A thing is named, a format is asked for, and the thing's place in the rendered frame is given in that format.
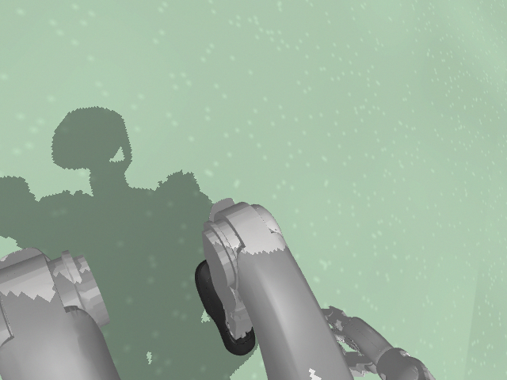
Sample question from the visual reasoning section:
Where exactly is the right robot foot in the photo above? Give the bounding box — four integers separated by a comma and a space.
195, 260, 255, 355

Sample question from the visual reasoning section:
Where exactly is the right robot arm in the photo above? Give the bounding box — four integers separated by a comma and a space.
376, 348, 436, 380

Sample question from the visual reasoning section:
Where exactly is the right robot hand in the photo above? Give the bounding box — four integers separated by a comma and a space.
322, 306, 393, 377

